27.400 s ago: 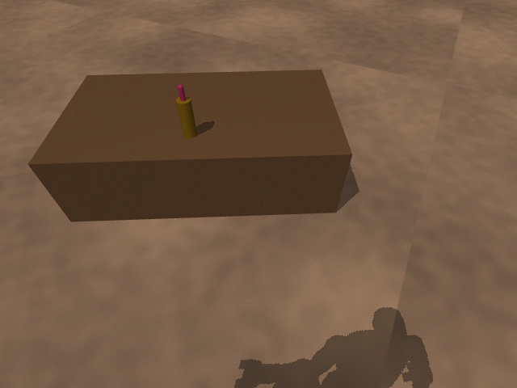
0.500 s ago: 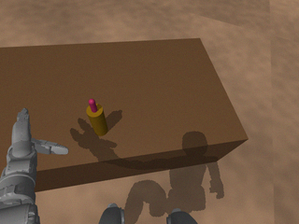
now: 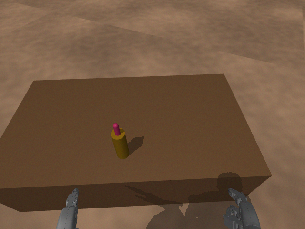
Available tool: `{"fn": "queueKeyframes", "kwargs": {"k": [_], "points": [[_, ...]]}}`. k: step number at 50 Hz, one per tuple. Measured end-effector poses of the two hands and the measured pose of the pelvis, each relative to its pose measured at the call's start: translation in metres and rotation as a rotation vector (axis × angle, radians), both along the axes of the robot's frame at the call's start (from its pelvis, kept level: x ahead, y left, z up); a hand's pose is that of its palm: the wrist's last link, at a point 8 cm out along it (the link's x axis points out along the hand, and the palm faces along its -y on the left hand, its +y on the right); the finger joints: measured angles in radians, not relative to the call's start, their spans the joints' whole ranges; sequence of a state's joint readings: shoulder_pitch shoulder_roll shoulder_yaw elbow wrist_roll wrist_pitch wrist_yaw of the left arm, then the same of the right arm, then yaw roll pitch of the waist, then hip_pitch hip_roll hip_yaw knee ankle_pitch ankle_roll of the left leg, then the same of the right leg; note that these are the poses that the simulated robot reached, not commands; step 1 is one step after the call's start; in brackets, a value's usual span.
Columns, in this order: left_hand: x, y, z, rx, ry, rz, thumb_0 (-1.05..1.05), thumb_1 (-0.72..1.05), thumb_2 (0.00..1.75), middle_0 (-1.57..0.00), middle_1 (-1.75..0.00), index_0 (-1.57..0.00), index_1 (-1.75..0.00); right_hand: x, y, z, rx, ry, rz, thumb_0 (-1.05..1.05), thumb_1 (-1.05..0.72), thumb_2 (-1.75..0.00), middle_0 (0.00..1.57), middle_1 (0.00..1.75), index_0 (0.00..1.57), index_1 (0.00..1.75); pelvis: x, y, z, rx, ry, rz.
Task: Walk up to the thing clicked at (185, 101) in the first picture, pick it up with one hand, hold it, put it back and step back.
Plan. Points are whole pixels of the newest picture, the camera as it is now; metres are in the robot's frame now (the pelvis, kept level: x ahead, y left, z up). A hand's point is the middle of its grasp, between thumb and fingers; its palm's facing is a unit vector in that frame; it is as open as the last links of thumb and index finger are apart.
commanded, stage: home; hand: left
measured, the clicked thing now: (119, 140) +0.52 +0.17 -0.23
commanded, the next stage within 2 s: stand in 1.92 s
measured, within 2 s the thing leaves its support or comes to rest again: neither
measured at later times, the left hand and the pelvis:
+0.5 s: hand out of the picture +0.14 +0.18 -0.10, palm faces -0.03 -0.94 -0.33, open 17.6 cm; pelvis -0.01 -0.01 +0.00, yaw +1 degrees
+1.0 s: hand out of the picture +0.06 +0.26 -0.11, palm faces -0.01 -0.92 -0.40, open 17.4 cm; pelvis +0.01 +0.00 +0.04, yaw +1 degrees
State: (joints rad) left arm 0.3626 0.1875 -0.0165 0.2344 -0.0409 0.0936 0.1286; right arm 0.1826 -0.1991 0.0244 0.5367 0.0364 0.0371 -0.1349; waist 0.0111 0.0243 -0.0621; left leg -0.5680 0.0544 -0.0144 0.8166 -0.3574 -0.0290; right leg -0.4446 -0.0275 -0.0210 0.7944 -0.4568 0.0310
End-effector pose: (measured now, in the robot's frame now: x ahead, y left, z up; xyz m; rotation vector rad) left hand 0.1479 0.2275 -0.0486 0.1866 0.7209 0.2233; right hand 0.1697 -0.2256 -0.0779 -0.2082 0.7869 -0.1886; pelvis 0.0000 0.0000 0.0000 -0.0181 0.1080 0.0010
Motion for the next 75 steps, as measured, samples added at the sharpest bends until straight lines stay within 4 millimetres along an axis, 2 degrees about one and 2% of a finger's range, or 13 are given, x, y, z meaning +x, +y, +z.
{"fn": "queueKeyframes", "kwargs": {"k": [5,15,21,24,27,34,40,51,59,75], "points": [[-0.017,-0.005,0.001,0.002,0.012,0.014,-0.02,-0.57,0.03,-0.06,-0.05,-0.06,-0.05,0.0,-0.007,0.003,-0.022,-0.028,0.017,0.01,-0.9,-0.9,0.21,0.3,0.21,0.3,-0.005,-0.007,-0.001,0.003,-0.014,0.01],[-0.01,-0.01,0.007,0.027,-0.022,-0.008,-0.02,-0.59,0.02,-0.05,-0.05,-0.05,-0.05,-0.023,-0.022,-0.002,-0.027,-0.027,-0.011,0.01,-0.9,-0.9,0.2,0.3,0.21,0.3,-0.011,-0.012,-0.004,0.007,-0.019,0.007],[-0.01,-0.013,0.004,0.038,-0.01,-0.046,-0.02,-0.59,0.02,-0.05,-0.05,-0.05,-0.05,-0.036,-0.026,-0.008,-0.033,0.001,-0.009,0.02,-0.9,-0.9,0.2,0.3,0.21,0.3,-0.011,-0.012,-0.004,0.008,-0.026,0.003],[-0.015,-0.002,-0.011,0.079,0.076,-0.127,-0.01,-0.59,0.03,-0.05,-0.05,-0.05,-0.05,-0.046,-0.032,-0.018,-0.042,0.111,0.052,0.01,-0.9,-0.9,0.2,0.3,0.21,0.3,-0.009,-0.011,0.0,0.017,-0.059,0.006],[-0.027,0.015,-0.019,0.101,0.166,-0.133,-0.01,-0.57,0.03,-0.06,-0.06,-0.06,-0.05,-0.058,-0.04,-0.023,-0.03,0.187,0.052,0.01,-0.9,-0.9,0.21,0.3,0.21,0.3,-0.004,-0.009,0.005,0.022,-0.083,0.008],[-0.058,0.055,-0.021,0.141,0.334,-0.061,-0.01,-0.54,0.05,-0.06,-0.06,-0.06,-0.06,-0.083,-0.055,-0.021,-0.034,0.309,0.01,0.01,-0.9,-0.9,0.2,0.3,0.21,0.3,0.006,-0.003,0.019,0.025,-0.113,0.006],[-0.078,0.073,-0.021,0.152,0.43,-0.007,-0.01,-0.52,0.06,-0.06,-0.06,-0.06,-0.06,-0.097,-0.056,-0.021,-0.039,0.388,-0.004,0.01,-0.9,-0.9,0.2,0.3,0.2,0.3,0.008,0.001,0.027,0.024,-0.131,0.007],[-0.098,0.074,-0.024,0.121,0.511,0.022,-0.01,-0.52,0.06,-0.06,-0.06,-0.06,-0.06,-0.098,-0.047,-0.018,-0.026,0.42,0.004,0.01,-0.9,-0.9,0.2,0.3,0.21,0.3,0.004,0.004,0.036,0.024,-0.158,0.012],[-0.107,0.071,-0.026,0.098,0.529,0.031,-0.01,-0.52,0.06,-0.06,-0.06,-0.06,-0.06,-0.1,-0.049,-0.013,-0.033,0.422,0.004,0.01,-0.9,-0.9,0.2,0.3,0.21,0.3,-0.002,0.005,0.039,0.02,-0.169,0.016],[-0.126,0.077,-0.027,0.088,0.566,0.045,-0.01,-0.55,0.04,-0.06,-0.05,-0.06,-0.05,-0.124,-0.059,-0.01,-0.055,0.469,-0.018,0.01,-0.9,-0.9,0.2,0.3,0.21,0.3,-0.013,0.006,0.041,0.017,-0.167,0.018]]}}
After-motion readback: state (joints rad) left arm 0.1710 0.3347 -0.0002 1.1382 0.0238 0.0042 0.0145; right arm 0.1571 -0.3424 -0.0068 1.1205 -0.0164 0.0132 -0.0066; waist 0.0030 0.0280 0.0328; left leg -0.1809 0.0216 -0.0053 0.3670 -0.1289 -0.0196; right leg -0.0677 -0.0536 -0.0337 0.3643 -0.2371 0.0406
